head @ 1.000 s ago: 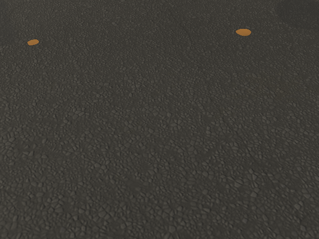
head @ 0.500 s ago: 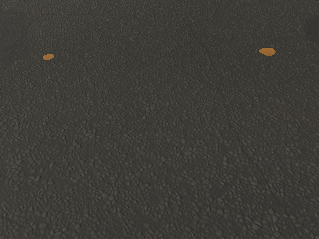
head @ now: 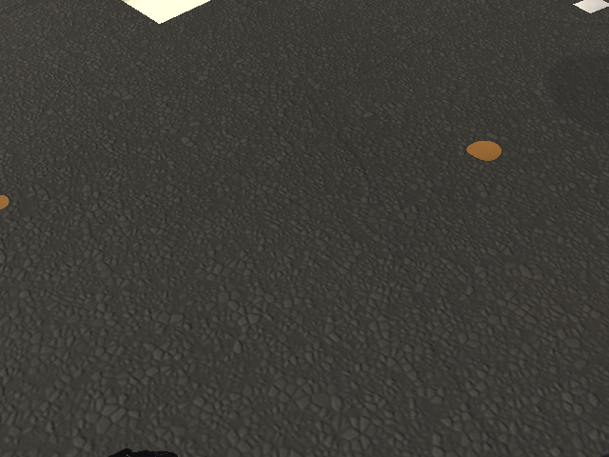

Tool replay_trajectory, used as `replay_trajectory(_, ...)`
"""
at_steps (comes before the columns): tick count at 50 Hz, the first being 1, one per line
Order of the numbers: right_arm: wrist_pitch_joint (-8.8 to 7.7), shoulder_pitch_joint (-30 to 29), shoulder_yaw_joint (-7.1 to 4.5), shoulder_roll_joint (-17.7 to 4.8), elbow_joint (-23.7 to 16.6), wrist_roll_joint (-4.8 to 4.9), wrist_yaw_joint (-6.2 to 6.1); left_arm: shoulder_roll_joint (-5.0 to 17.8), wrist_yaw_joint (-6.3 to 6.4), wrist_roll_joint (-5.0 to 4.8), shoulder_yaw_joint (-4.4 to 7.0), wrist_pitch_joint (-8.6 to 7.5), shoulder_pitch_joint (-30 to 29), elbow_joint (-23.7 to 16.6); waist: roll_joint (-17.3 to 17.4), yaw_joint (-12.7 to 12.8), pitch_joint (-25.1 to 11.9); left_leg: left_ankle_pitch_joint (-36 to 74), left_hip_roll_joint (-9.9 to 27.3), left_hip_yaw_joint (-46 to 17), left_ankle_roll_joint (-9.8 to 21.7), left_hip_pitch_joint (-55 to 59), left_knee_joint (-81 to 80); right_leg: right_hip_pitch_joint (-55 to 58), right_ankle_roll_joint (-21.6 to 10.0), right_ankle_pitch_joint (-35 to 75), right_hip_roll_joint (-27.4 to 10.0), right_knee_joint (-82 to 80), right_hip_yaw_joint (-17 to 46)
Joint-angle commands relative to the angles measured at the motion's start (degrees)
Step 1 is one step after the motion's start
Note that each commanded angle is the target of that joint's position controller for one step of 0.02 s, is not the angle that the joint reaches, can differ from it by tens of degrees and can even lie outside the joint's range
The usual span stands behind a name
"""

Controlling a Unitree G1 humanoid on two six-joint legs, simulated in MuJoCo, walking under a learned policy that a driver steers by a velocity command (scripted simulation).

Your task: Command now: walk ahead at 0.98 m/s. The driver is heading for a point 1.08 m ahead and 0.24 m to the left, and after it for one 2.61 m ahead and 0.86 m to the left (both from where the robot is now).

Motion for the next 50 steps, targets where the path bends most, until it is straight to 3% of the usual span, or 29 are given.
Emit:
replay_trajectory(1,-1.52,-0.52,-0.61,-7.81,-3.15,0.41,-0.75,2.01,-0.15,-0.72,-0.45,-0.58,-7.77,-4.59,1.69,1.48,9.71,37.53,14.34,-3.95,3.42,-11.47,-10.02,12.29,-1.46,5.67,4.09,-10.44,-4.56)
replay_trajectory(4,-0.46,0.33,-0.92,-11.49,-2.47,-0.99,-1.81,4.98,0.99,-0.49,0.46,-0.69,-4.64,-4.36,6.49,4.25,2.92,71.37,16.63,-2.31,1.79,2.76,2.81,17.60,-3.51,-4.18,10.50,-13.47,-6.57)
replay_trajectory(6,1.29,-1.67,-1.67,-14.06,-2.22,-2.56,-2.98,9.06,2.47,-0.63,2.30,-0.68,12.79,0.40,9.35,12.74,-6.73,77.72,18.14,-2.01,1.70,3.14,25.55,34.18,-5.51,-12.06,12.58,-14.37,-4.31)
replay_trajectory(7,1.72,-4.62,-1.83,-13.92,-3.02,-2.63,-3.05,11.44,3.47,0.09,3.54,-0.52,24.00,3.73,8.44,18.13,-11.35,66.79,16.48,-1.11,2.00,-5.54,41.79,47.80,-6.99,-15.15,9.10,-15.44,-1.29)
replay_trajectory(8,1.29,-3.60,-0.48,-7.02,-5.33,-1.69,-2.03,16.32,4.39,1.78,5.06,-0.30,30.34,4.71,-1.66,16.63,-17.35,31.44,9.98,-1.02,2.11,-24.49,64.84,63.58,-10.18,-32.53,-5.44,-13.46,16.56)
replay_trajectory(9,0.07,1.56,0.17,-3.60,-6.74,1.70,-0.80,16.36,3.18,1.82,5.52,-0.30,28.05,5.03,-14.72,10.52,-23.49,-8.38,1.05,-8.34,1.09,-43.55,80.72,73.50,-16.83,-41.37,-15.87,-25.05,49.51)
replay_trajectory(10,-0.18,-6.57,-0.52,-8.06,-8.48,1.16,-1.52,12.36,2.39,0.77,5.16,-0.56,22.73,5.10,-5.57,10.29,-14.57,-2.25,6.20,-10.54,3.05,-49.96,79.41,67.33,-13.87,-40.59,-11.98,-28.98,44.24)
replay_trajectory(12,-0.15,-13.67,-0.21,-6.79,-10.30,0.06,-1.07,6.00,2.04,0.80,3.71,-1.63,17.99,6.22,4.28,6.81,-3.13,3.16,10.30,-9.91,3.08,-47.80,71.96,49.60,-10.86,-28.70,-8.39,-32.14,29.61)
replay_trajectory(15,2.37,-13.61,0.74,-3.06,-11.58,-2.53,0.88,3.36,2.76,-0.29,2.37,-2.87,18.94,8.86,1.08,1.53,2.30,2.88,13.72,-9.39,0.64,-44.17,65.43,36.07,-8.20,-26.14,-3.62,-36.89,20.24)
replay_trajectory(19,2.82,-27.74,1.44,-4.50,-17.72,-2.86,1.91,6.05,2.21,-1.28,2.48,-4.21,21.96,9.50,0.74,2.84,8.83,14.11,15.59,-3.52,-1.74,-48.97,49.11,30.98,-7.55,-11.60,0.70,-42.70,9.80)
replay_trajectory(20,2.71,-29.80,1.67,-4.45,-18.15,-2.45,2.11,5.57,1.96,-1.69,2.29,-4.35,22.36,9.38,1.72,3.45,8.42,19.10,14.41,-1.52,-1.73,-45.86,43.30,30.37,-6.39,-6.61,3.30,-42.79,6.38)
replay_trajectory(21,2.30,-31.91,2.41,-3.32,-19.58,-2.12,2.51,7.16,2.01,-1.98,2.56,-4.80,22.89,9.21,-0.55,3.61,8.94,23.68,14.33,-1.03,-1.26,-40.33,35.69,27.61,-6.11,-2.60,2.21,-43.97,5.96)
replay_trajectory(23,2.21,-35.91,2.45,-4.31,-20.11,-1.25,2.69,8.69,2.26,-2.55,2.63,-5.27,25.97,10.45,0.60,5.28,9.59,29.97,11.61,2.29,0.19,-36.94,28.62,33.33,-5.21,6.50,0.71,-48.11,3.65)
replay_trajectory(26,2.17,-35.93,1.73,-7.03,-19.58,-1.34,2.15,10.97,3.17,-1.36,2.64,-4.52,28.53,11.27,-2.09,5.38,5.81,25.84,6.37,5.51,2.99,-37.26,23.86,50.87,-2.38,33.47,-1.35,-42.10,-1.91)
replay_trajectory(28,2.37,-28.42,0.67,-9.30,-17.66,-1.47,1.51,12.96,4.68,0.48,3.00,-2.90,28.23,11.30,-6.67,0.70,-0.91,17.55,1.52,5.97,4.68,-30.26,24.68,57.16,-0.51,52.28,-3.41,-26.98,-4.40)
replay_trajectory(29,2.49,-18.10,-0.31,-11.16,-14.56,-1.34,1.10,13.90,5.37,1.23,3.35,-1.93,26.64,10.87,-8.12,-4.21,-6.22,14.55,-0.06,5.33,5.87,-20.72,25.41,56.17,-0.04,55.54,-4.03,-13.95,-4.99)
replay_trajectory(30,2.79,-6.00,-1.57,-13.00,-10.67,-1.49,0.54,14.66,5.72,1.42,3.69,-1.10,23.72,9.91,-6.98,-10.24,-11.00,12.74,0.52,4.02,7.26,-9.33,22.59,51.42,0.31,50.57,-2.94,3.31,-6.01)
replay_trajectory(31,3.48,0.99,-3.25,-16.74,-9.11,-1.97,-0.36,11.87,5.45,1.71,3.18,-1.38,22.87,8.67,-2.57,-10.92,-14.25,0.15,8.43,-7.31,9.13,3.11,26.95,37.12,-0.01,22.88,0.64,23.96,-4.72)
replay_trajectory(32,4.10,-3.45,-4.76,-21.52,-9.11,-2.72,-0.32,3.64,3.19,-1.73,1.21,-2.81,29.56,5.00,21.25,-0.62,-19.14,-6.40,23.69,-45.02,21.32,20.78,15.87,7.97,4.08,-31.93,11.76,46.42,0.54)
replay_trajectory(33,4.40,-6.31,-5.04,-18.71,-10.01,-1.89,0.05,8.36,3.66,-1.37,1.42,-3.98,22.49,2.88,9.62,-2.69,-18.09,-6.77,22.76,-51.45,20.57,20.08,8.09,0.03,2.16,-27.45,9.08,47.32,7.86)
replay_trajectory(34,4.05,-8.50,-4.55,-15.96,-9.68,-1.41,-0.04,9.60,3.78,-0.87,1.35,-4.72,15.64,0.75,2.45,-2.22,-10.22,-2.17,21.03,-43.31,17.84,11.83,7.04,-0.99,1.45,-22.96,5.78,42.15,8.76)
replay_trajectory(35,3.88,-9.42,-4.07,-13.16,-8.84,-1.40,-0.07,8.56,3.80,-0.24,0.94,-5.05,13.68,-0.14,-3.06,0.43,-5.50,3.62,18.82,-37.93,15.52,2.36,5.83,2.11,1.46,-21.78,3.80,36.35,8.19)
replay_trajectory(38,2.67,-10.69,-2.78,-10.27,-8.43,-0.30,-1.01,6.22,2.86,2.60,0.13,-1.93,11.99,-2.74,-2.30,5.99,0.39,10.52,12.52,-28.89,13.90,-14.70,3.73,8.24,4.72,-25.19,1.18,27.75,7.71)
replay_trajectory(40,1.70,-9.82,-2.98,-11.79,-8.99,0.31,-0.88,5.80,2.30,2.89,-0.39,-0.62,7.13,-5.70,-1.11,5.89,3.72,11.01,10.59,-26.63,14.06,-22.08,0.69,8.43,6.76,-25.06,0.39,19.49,5.34)
replay_trajectory(42,1.31,-8.75,-3.25,-12.48,-9.64,0.07,-0.74,5.56,1.80,2.07,-1.09,-0.63,-1.65,-9.70,0.35,4.03,7.10,16.81,8.24,-24.64,12.88,-27.57,-1.62,10.38,8.04,-15.37,1.49,7.74,2.64)
replay_trajectory(44,1.28,-6.62,-3.85,-13.36,-9.79,0.20,-0.30,4.95,1.39,1.26,-1.68,-0.95,-5.91,-11.43,2.12,1.53,6.28,25.98,6.38,-22.99,9.96,-27.53,-0.83,15.73,7.60,-3.99,3.71,-2.53,1.47)
replay_trajectory(47,1.54,-3.39,-4.44,-14.64,-9.64,0.78,-0.20,6.34,1.82,0.29,-1.59,-1.07,-9.07,-13.47,4.12,-1.29,3.56,36.18,8.10,-24.81,7.66,-18.16,1.83,18.27,6.08,1.34,6.08,-9.82,2.00)
replay_trajectory(49,2.24,-3.31,-4.72,-15.31,-9.58,0.64,-0.93,7.59,2.69,0.66,-1.24,-1.39,-6.88,-13.62,3.60,-0.46,1.83,50.25,6.77,-24.09,4.42,-12.72,10.51,23.78,4.81,-0.95,9.31,-16.75,1.94)
replay_trajectory(50,2.33,-3.19,-5.01,-16.39,-9.61,0.42,-1.21,9.66,3.57,0.71,-0.45,-1.81,-2.23,-12.67,4.73,1.31,-1.98,57.07,6.14,-24.83,2.07,-11.56,18.47,30.99,4.26,-1.91,11.23,-18.13,2.48)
